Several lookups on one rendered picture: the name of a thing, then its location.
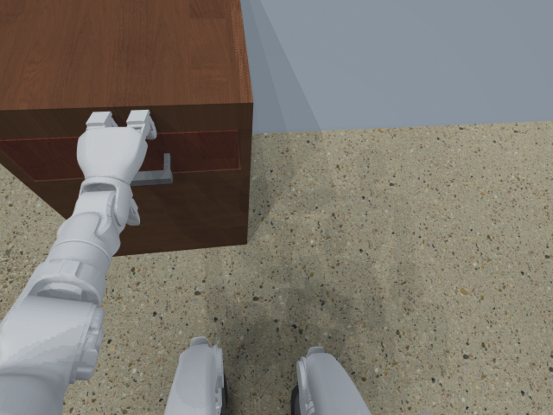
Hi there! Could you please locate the cabinet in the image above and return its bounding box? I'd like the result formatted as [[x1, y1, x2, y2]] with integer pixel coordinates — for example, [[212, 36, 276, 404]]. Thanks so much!
[[0, 0, 253, 257]]

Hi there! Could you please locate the robot right shin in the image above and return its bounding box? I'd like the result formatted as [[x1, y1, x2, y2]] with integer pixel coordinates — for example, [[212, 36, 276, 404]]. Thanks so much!
[[299, 347, 324, 415]]

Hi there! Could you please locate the robot right thigh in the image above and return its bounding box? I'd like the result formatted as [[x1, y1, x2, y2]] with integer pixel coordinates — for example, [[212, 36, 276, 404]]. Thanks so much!
[[296, 353, 372, 415]]

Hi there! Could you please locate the left robot forearm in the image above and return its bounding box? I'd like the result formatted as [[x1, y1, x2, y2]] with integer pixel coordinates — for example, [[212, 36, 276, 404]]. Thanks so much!
[[0, 176, 131, 347]]

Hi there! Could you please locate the robot left hand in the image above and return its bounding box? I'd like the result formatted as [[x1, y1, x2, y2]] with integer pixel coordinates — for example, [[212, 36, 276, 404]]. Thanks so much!
[[77, 110, 156, 226]]

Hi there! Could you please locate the drawer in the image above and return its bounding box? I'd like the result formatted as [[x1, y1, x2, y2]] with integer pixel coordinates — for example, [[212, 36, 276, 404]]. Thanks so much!
[[0, 129, 238, 180]]

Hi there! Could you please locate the left robot upper arm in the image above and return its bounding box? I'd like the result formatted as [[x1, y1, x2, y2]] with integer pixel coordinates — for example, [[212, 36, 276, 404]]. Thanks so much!
[[0, 295, 105, 415]]

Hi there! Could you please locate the handle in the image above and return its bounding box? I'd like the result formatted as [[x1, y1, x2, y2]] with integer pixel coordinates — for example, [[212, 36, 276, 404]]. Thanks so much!
[[130, 153, 173, 186]]

